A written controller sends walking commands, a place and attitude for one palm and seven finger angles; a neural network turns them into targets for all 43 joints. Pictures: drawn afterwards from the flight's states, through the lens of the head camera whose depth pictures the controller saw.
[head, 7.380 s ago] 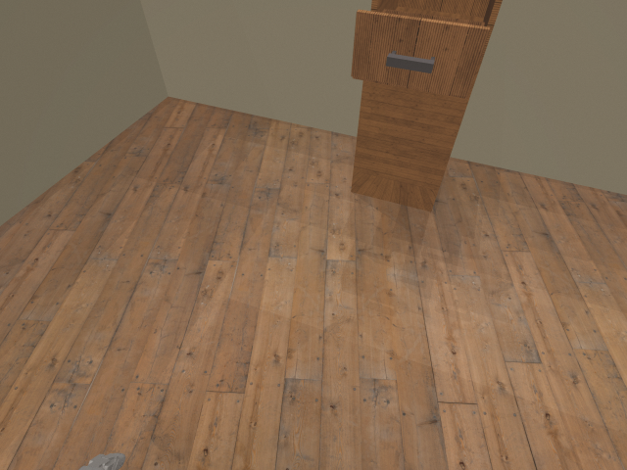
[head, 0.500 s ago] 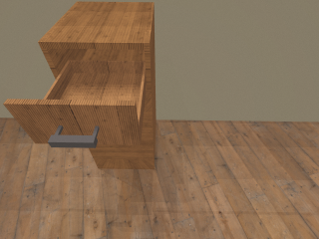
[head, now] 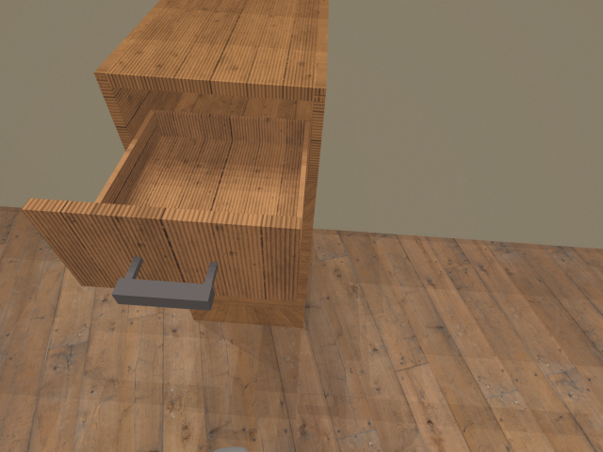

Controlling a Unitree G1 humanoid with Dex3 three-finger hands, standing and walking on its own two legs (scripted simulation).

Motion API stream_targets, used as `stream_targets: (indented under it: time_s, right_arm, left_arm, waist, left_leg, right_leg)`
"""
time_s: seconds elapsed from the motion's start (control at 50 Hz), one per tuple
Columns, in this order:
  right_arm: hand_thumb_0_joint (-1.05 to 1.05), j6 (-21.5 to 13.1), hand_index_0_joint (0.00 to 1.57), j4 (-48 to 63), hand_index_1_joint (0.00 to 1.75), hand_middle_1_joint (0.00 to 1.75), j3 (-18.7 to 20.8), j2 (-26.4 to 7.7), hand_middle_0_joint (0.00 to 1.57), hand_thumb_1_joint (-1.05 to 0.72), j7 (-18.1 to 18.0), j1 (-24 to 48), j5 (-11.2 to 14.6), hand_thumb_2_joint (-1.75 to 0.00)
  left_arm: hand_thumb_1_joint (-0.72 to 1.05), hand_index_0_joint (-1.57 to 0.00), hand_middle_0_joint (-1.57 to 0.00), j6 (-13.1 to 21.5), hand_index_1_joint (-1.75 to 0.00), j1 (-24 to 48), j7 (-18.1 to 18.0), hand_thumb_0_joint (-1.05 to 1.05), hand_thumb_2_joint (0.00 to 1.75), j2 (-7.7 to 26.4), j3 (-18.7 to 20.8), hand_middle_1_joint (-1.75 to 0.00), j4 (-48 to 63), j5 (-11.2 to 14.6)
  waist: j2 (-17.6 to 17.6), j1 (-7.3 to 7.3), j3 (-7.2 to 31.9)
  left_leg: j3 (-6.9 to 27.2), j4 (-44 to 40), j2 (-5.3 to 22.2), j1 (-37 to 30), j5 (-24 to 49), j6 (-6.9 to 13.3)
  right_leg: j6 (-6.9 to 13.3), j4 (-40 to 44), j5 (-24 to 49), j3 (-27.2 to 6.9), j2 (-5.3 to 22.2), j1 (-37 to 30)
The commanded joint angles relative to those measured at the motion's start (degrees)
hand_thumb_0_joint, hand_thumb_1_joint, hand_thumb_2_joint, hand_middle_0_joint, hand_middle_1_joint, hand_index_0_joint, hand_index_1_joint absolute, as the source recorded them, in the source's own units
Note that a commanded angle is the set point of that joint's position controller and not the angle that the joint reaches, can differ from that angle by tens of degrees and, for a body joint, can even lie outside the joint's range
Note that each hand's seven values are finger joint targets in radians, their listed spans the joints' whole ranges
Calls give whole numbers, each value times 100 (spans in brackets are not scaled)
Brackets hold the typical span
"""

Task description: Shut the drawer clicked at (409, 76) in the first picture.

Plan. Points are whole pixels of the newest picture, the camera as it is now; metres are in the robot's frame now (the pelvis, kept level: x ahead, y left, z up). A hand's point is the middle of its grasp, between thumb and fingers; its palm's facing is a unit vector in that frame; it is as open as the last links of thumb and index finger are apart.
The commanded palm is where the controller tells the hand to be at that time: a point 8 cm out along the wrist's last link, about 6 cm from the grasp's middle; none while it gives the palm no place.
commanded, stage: come to a stop and stand still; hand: left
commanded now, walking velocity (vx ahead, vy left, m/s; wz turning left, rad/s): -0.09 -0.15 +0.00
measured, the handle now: (169, 280) +0.32 +0.21 +0.04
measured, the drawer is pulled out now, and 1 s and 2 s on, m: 0.29 0.29 0.29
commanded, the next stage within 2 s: look again from close up in 1.36 s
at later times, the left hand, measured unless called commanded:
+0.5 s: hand out of the picture +0.06 +0.17 -0.16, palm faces +0.01 -0.97 -0.23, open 7.3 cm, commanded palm none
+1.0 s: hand out of the picture +0.01 +0.17 -0.17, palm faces +0.00 -0.98 -0.20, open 7.4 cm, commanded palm none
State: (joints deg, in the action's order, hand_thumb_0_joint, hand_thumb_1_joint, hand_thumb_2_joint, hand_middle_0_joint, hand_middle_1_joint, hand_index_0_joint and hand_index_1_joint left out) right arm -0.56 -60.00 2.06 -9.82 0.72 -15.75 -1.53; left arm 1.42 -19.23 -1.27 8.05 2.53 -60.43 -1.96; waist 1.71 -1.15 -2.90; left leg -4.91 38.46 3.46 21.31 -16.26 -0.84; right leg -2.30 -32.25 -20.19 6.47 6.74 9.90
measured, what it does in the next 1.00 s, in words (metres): steps on the spot: left foot, then right foot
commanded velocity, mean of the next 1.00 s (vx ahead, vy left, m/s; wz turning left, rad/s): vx -0.03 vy -0.04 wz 0.00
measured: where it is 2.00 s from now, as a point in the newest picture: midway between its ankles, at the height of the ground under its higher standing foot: outside the picture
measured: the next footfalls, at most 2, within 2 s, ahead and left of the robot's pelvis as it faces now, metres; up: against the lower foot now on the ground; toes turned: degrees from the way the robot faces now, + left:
left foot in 0.02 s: +0.05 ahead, +0.13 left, +0.00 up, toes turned +1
right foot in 0.32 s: +0.05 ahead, -0.08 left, +0.00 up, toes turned -6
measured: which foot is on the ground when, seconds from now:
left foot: up 0.00-0.00, down 0.02-1.00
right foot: down 0.00-0.04, up 0.06-0.30, down 0.32-1.00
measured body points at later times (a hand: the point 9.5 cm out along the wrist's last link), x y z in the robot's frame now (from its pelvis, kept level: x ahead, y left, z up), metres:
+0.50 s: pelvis +0.02 -0.01 +0.00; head +0.03 -0.02 +0.45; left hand +0.06 +0.22 -0.14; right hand +0.04 -0.23 -0.16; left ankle +0.03 +0.13 -0.72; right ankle +0.01 -0.08 -0.73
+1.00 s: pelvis +0.01 +0.01 +0.01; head +0.01 -0.01 +0.45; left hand +0.01 +0.22 -0.15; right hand +0.01 -0.21 -0.16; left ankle +0.01 +0.12 -0.73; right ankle +0.01 -0.08 -0.73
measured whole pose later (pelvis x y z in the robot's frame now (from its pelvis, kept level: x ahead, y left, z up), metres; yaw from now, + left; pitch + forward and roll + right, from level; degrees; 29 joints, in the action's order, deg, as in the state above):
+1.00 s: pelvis +0.01 +0.01 +0.01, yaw -1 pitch -1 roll +0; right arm -0.6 -61.0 -0.1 -8.7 -1.1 -18.1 -1.3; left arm 1.3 -18.2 -2.2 6.9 -0.7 -62.9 -0.8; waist -2.3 0.6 -1.1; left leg -2.3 30.1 1.5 11.9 -17.0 -0.1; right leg 2.9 -28.7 -15.4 5.5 -1.1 12.3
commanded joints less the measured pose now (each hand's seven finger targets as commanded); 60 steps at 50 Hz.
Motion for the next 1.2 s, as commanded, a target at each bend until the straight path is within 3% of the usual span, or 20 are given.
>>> stream_targets:
  time_s: [0.0,0.02,0.1,0.22,0.28,0.32,0.34,0.38,0.44,0.52,0.56,0.74,0.76,0.78,0.8,0.82,0.86,0.94,1.0,1.18]
  right_arm:
    - [0,-159,20,22,30,30,127,-928,20,-90,-111,-1438,-54,-90]
    - [0,-103,20,130,30,30,141,-1125,20,-90,-155,-1249,-66,-90]
    - [0,-161,20,301,30,30,-29,-605,20,-90,-271,26,-52,-90]
    - [0,-25,20,219,30,30,157,-885,20,-90,-327,-135,-34,-90]
    - [0,12,20,281,30,30,166,-739,20,-90,-290,-70,29,-90]
    - [0,35,20,334,30,30,49,-233,20,-90,-219,-51,87,-90]
    - [0,120,20,321,30,30,17,-142,20,-90,-224,94,58,-90]
    - [0,179,20,191,30,30,5,-133,20,-90,-212,121,58,-90]
    - [0,152,20,-13,30,30,-55,-66,20,-90,-215,-57,71,-90]
    - [0,4,20,-239,30,30,-108,-226,20,-90,-268,-222,66,-90]
    - [0,-25,20,-314,30,30,-144,-209,20,-90,-281,-105,64,-90]
    - [0,-26,20,-440,30,30,-186,-191,20,-90,-273,-323,62,-90]
    - [0,-94,20,-116,30,30,-105,-493,20,-90,-224,288,117,-90]
    - [0,19,20,98,30,30,-141,-125,20,-90,-201,-169,120,-90]
    - [0,59,20,122,30,30,-144,-147,20,-90,-157,-303,72,-90]
    - [0,51,20,129,30,30,-129,-142,20,-90,-155,-428,85,-90]
    - [0,9,20,100,30,30,-145,-137,20,-90,-163,-639,73,-90]
    - [0,-115,20,76,30,30,-211,-245,20,-90,-206,-625,51,-90]
    - [0,-130,20,73,30,30,-228,-295,20,-90,-232,-542,63,-90]
    - [0,-149,20,-152,30,30,-265,-338,20,-90,-237,-561,64,-90]
  left_arm:
    - [90,-20,-20,-150,-30,-256,-28,0,90,320,98,-30,467,73]
    - [90,-20,-20,-124,-30,-321,-28,0,90,275,87,-30,523,107]
    - [90,-20,-20,-154,-30,-249,3,0,90,232,-2,-30,177,84]
    - [90,-20,-20,-254,-30,-179,7,0,90,269,-8,-30,325,84]
    - [90,-20,-20,-174,-30,-418,-27,0,90,415,24,-30,354,48]
    - [90,-20,-20,-100,-30,-212,-65,0,90,838,23,-30,408,43]
    - [90,-20,-20,-42,-30,-119,-64,0,90,893,41,-30,432,58]
    - [90,-20,-20,-23,-30,106,-74,0,90,720,-38,-30,429,62]
    - [90,-20,-20,0,-30,183,-78,0,90,697,-48,-30,407,95]
    - [90,-20,-20,16,-30,73,-73,0,90,554,-79,-30,265,153]
    - [90,-20,-20,-11,-30,46,-67,0,90,617,-78,-30,140,169]
    - [90,-20,-20,14,-30,-89,-43,0,90,540,-156,-30,-106,160]
    - [90,-20,-20,149,-30,-578,-300,0,90,696,-147,-30,-329,69]
    - [90,-20,-20,183,-30,-298,-258,0,90,1016,-114,-30,-31,91]
    - [90,-20,-20,217,-30,-80,-224,0,90,1032,-88,-30,108,67]
    - [90,-20,-20,206,-30,23,-201,0,90,905,-115,-30,162,83]
    - [90,-20,-20,174,-30,93,-169,0,90,741,-130,-30,166,104]
    - [90,-20,-20,73,-30,-31,-121,0,90,534,-173,-30,95,138]
    - [90,-20,-20,38,-30,-129,-92,0,90,497,-204,-30,26,142]
    - [90,-20,-20,16,-30,-140,-72,0,90,501,-237,-30,-67,161]
  waist:
    - [-1735,444,53]
    - [-1513,352,113]
    - [-1285,36,-32]
    - [-758,158,466]
    - [-395,11,486]
    - [518,166,427]
    - [1218,110,299]
    - [821,163,105]
    - [570,212,105]
    - [-171,137,73]
    - [-602,59,146]
    - [-186,84,-170]
    - [-338,-147,-299]
    - [-215,236,196]
    - [-243,250,402]
    - [-62,345,474]
    - [287,372,219]
    - [-590,168,-276]
    - [-165,82,-320]
    - [-193,62,-234]
  left_leg:
    - [1982,-2062,1412,-1334,697,544]
    - [2640,-2406,1865,-982,513,1047]
    - [1691,-2521,1403,-264,998,957]
    - [1280,-2004,1478,-946,2326,1057]
    - [816,-1299,947,-505,1840,614]
    - [67,-853,110,-194,158,85]
    - [37,-473,-73,-232,-503,10]
    - [238,110,-54,-306,-696,7]
    - [231,-349,-57,-593,-277,-30]
    - [560,-1564,300,-1220,1361,109]
    - [615,-1664,369,-1077,1418,133]
    - [572,-1947,227,-1020,676,103]
    - [219,-564,178,-584,317,-42]
    - [444,-236,26,-480,-532,54]
    - [382,-130,26,-543,-503,68]
    - [383,-261,3,-793,-385,83]
    - [363,-818,-47,-1093,44,101]
    - [814,-1615,256,-621,698,269]
    - [853,-1838,250,-456,364,302]
    - [834,-1980,197,-610,382,322]
  right_leg:
    - [241,-1173,-1465,215,-448,1673]
    - [328,-1765,-1709,-127,-514,1597]
    - [328,-1979,-814,-542,-222,1100]
    - [256,-746,-480,-377,-439,828]
    - [298,848,886,-601,-338,28]
    - [708,1177,2001,-1465,674,71]
    - [891,1436,2161,-1717,828,433]
    - [1104,1528,2192,-1578,751,616]
    - [1035,1340,2335,-1276,463,443]
    - [538,1111,2208,-1032,35,363]
    - [427,1107,1958,-914,-27,43]
    - [478,1642,889,-998,-25,111]
    - [46,1474,3662,-1470,420,164]
    - [349,1607,2563,-1800,805,23]
    - [650,1618,2376,-1733,830,-10]
    - [926,1540,1588,-1500,633,229]
    - [869,1499,818,-1253,362,624]
    - [605,1004,662,-912,-137,421]
    - [551,1028,572,-878,-164,207]
    - [507,1000,772,-879,-114,129]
